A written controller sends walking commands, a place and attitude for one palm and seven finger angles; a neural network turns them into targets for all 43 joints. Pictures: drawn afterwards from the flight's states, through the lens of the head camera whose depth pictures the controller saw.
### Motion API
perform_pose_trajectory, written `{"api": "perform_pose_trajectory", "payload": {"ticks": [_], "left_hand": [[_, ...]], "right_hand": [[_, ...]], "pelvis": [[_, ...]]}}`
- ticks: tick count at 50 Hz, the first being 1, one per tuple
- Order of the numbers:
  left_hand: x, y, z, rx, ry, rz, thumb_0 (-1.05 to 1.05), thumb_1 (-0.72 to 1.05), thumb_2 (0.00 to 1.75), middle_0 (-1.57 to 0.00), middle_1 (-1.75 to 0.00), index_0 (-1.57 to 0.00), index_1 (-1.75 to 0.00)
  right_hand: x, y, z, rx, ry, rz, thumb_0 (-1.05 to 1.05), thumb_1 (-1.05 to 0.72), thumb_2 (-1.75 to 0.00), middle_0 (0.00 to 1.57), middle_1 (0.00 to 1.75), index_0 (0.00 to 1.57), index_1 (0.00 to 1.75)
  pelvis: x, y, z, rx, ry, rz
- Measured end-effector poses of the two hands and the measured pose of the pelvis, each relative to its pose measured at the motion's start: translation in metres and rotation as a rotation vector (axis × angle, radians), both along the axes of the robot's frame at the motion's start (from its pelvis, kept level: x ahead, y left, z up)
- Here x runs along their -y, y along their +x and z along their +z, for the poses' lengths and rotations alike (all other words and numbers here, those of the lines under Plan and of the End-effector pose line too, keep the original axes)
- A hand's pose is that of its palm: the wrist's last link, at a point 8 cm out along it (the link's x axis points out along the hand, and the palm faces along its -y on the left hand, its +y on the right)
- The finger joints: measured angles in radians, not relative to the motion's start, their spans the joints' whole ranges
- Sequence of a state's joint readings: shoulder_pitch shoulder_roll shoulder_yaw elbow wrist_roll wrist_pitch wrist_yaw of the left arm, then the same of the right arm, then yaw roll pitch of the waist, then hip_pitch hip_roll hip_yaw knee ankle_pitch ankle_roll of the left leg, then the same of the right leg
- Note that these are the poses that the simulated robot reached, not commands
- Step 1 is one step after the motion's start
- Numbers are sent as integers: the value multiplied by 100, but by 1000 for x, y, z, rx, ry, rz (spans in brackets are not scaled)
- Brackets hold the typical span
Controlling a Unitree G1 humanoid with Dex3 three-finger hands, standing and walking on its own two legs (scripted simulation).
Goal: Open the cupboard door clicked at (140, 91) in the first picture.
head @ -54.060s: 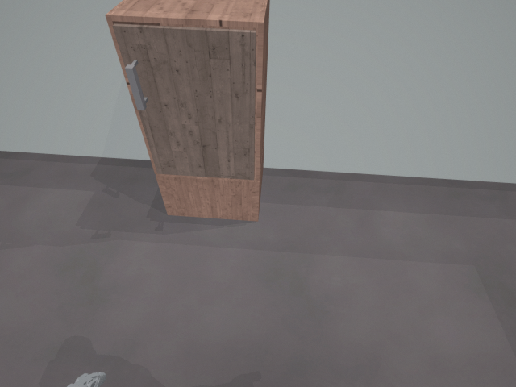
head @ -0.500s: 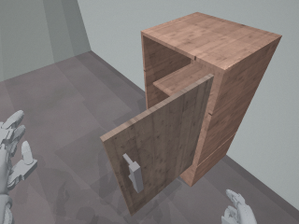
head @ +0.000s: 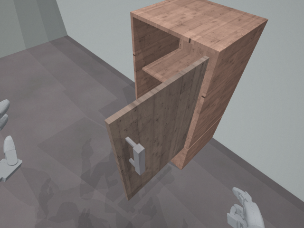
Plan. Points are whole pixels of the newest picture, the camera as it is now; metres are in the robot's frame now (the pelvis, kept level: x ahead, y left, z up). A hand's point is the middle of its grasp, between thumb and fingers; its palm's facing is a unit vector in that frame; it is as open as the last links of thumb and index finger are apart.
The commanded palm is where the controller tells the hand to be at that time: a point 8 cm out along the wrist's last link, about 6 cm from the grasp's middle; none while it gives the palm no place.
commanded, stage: step back with the hand held close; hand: left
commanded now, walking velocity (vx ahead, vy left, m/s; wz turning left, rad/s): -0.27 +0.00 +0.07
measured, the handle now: (134, 156) +0.33 +0.07 -0.03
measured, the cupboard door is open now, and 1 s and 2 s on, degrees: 90 90 90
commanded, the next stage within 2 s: stop stepping back and stand still in 0.56 s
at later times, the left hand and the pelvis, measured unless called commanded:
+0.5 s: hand out of the picture +0.09 +0.31 +0.16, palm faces +0.54 -0.72 -0.43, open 7.4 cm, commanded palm +0.01 +0.34 +0.18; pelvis -0.10 +0.03 -0.01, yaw +6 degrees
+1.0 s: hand out of the picture +0.02 +0.26 +0.16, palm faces +0.41 -0.78 -0.47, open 7.4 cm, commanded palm -0.02 +0.29 +0.18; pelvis -0.18 +0.00 -0.01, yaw -3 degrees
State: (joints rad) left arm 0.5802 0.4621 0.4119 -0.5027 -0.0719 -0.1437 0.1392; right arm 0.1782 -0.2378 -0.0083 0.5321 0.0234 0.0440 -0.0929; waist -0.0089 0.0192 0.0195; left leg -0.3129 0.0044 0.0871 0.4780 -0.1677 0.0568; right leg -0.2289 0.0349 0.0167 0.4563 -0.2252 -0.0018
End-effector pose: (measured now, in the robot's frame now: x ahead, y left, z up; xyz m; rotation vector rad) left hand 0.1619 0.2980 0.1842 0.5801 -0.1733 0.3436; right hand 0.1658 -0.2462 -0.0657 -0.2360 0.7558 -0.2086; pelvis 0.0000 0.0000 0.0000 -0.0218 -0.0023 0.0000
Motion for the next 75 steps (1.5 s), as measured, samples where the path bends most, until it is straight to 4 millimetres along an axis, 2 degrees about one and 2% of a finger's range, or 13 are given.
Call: {"api": "perform_pose_trajectory", "payload": {"ticks": [9,17,27,32,37,42,47,52,57,62,66,71,75], "left_hand": [[-19,-54,-6,50,25,88,1,89,90,-21,-30,-21,-31],[-19,-110,-4,102,2,136,1,89,90,-21,-30,-21,-31],[-52,-123,-4,163,-1,127,1,89,90,-21,-30,-21,-31],[-37,-130,0,173,-46,50,1,89,90,-21,-30,-21,-30],[-6,-137,0,157,-69,-66,1,89,90,-21,-30,-21,-30],[17,-162,-1,74,41,-137,1,89,90,-21,-30,-21,-31],[11,-184,6,57,66,-83,1,89,90,-22,-30,-22,-31],[-4,-179,-8,126,-48,21,1,89,90,-22,-30,-21,-31],[13,-181,-15,128,-79,-14,1,89,90,-21,-30,-21,-30],[30,-207,-8,87,-49,-82,1,89,90,-21,-30,-21,-31],[15,-215,-2,88,0,-48,1,89,90,-22,-30,-21,-31],[-12,-208,-9,108,-24,36,1,89,90,-22,-30,-21,-31],[-8,-202,-10,91,-35,10,1,89,90,-21,-30,-21,-30]], "right_hand": [[-24,-36,-16,4,12,75,1,-90,-90,20,30,21,30],[-37,-60,-27,-54,17,151,1,-90,-90,20,30,21,30],[-57,-91,-13,-1,-13,134,1,-90,-90,20,30,21,30],[-62,-115,-2,18,15,129,1,-90,-90,20,30,21,30],[-51,-144,0,26,23,125,1,-90,-90,20,31,21,30],[-24,-180,-18,4,37,85,1,-90,-90,20,31,21,31],[2,-224,-26,-75,24,-16,1,-90,-90,20,30,21,30],[21,-249,-27,-61,-15,-78,1,-90,-90,20,30,21,30],[23,-261,-20,23,-3,-88,2,-91,-90,20,30,20,30],[18,-274,-17,-15,20,-79,1,-91,-90,20,30,20,30],[11,-278,-17,-59,3,-68,1,-90,-90,20,30,21,30],[-4,-267,-24,-69,-8,-33,1,-90,-90,20,30,21,30],[-21,-255,-17,0,28,4,1,-90,-90,20,30,21,30]], "pelvis": [[-7,-39,-10,15,-9,68],[-10,-67,-12,11,-2,107],[-26,-107,-10,-9,-38,87],[-22,-127,-3,-54,-53,28],[-10,-154,-2,-94,-49,9],[4,-183,-14,-86,-11,-16],[6,-176,-11,-45,12,-61],[2,-184,-12,13,26,-47],[8,-209,-14,35,35,-38],[10,-216,-5,8,24,-48],[6,-213,-1,-13,21,-50],[-7,-216,-5,1,19,-38],[-9,-225,-4,7,32,-52]]}}
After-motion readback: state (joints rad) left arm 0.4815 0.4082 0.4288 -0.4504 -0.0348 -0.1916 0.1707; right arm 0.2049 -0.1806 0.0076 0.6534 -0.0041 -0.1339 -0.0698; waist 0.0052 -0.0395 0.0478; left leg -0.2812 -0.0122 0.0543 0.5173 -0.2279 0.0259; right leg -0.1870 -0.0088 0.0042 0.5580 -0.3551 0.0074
